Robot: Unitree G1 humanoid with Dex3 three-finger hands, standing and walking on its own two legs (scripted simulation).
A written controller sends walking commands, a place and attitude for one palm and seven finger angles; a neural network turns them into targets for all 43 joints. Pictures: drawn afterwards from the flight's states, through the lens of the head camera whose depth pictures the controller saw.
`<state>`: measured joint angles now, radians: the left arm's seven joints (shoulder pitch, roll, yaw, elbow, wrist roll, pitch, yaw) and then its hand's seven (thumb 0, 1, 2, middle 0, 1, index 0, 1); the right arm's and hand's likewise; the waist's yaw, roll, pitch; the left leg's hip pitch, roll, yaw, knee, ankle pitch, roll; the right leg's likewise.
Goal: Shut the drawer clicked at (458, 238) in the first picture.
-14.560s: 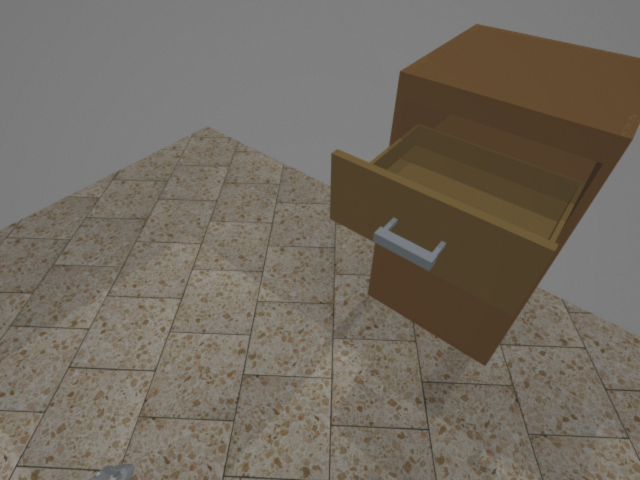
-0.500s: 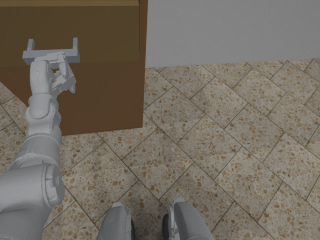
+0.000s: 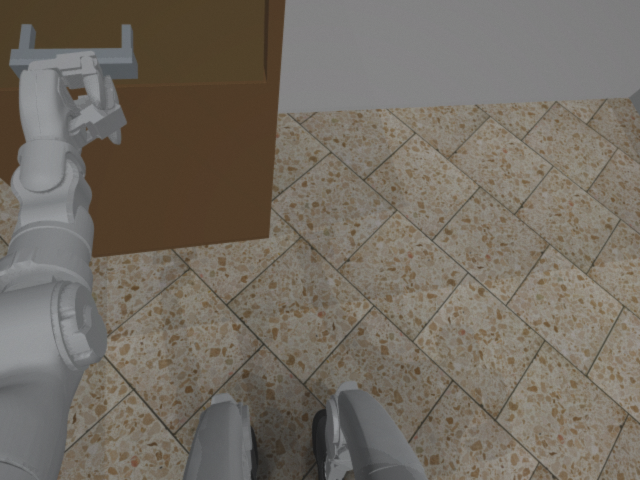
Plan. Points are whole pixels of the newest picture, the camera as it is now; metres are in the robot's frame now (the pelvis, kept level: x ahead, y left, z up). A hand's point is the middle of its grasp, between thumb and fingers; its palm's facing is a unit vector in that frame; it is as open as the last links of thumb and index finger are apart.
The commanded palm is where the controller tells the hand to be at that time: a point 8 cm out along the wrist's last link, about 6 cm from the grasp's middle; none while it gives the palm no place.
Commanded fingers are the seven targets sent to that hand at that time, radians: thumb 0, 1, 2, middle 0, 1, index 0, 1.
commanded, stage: pull the fist back off the drawer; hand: left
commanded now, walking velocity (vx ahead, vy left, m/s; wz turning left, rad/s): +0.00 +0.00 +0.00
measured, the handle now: (78, 49) +0.62 +0.23 +0.06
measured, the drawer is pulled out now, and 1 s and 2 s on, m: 0.00 0.00 0.00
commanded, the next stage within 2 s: draw the hand back to the body in 0.76 s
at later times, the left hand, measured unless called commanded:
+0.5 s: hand (118, 107) +0.54 +0.18 +0.05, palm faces +0.09 -1.00 -0.01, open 3.4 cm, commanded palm +0.51 +0.21 +0.06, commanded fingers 0.00 0.90 0.90 -1.40 -1.60 -1.40 -1.60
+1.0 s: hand (104, 129) +0.49 +0.18 +0.08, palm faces +0.06 -1.00 -0.03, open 3.3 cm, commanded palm +0.44 +0.23 +0.09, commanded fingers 0.00 0.90 0.90 -1.40 -1.60 -1.40 -1.60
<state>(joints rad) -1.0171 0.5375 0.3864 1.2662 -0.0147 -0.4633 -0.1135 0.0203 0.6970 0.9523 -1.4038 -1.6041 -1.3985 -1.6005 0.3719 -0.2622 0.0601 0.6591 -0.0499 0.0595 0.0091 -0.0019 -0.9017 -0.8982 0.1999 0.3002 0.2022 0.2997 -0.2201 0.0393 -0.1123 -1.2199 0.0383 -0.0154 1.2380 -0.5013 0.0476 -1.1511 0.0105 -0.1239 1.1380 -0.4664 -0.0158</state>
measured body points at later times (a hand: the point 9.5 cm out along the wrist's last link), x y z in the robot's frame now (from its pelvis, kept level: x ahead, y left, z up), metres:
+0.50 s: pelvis -0.01 +0.00 +0.00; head +0.16 +0.04 +0.42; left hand +0.53 +0.23 +0.06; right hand -0.03 -0.26 -0.10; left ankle +0.03 +0.09 -0.63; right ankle +0.03 -0.12 -0.63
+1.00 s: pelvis +0.04 +0.01 +0.03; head +0.17 +0.02 +0.46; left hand +0.48 +0.24 +0.08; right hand +0.09 -0.26 -0.09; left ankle +0.03 +0.09 -0.63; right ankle +0.03 -0.12 -0.63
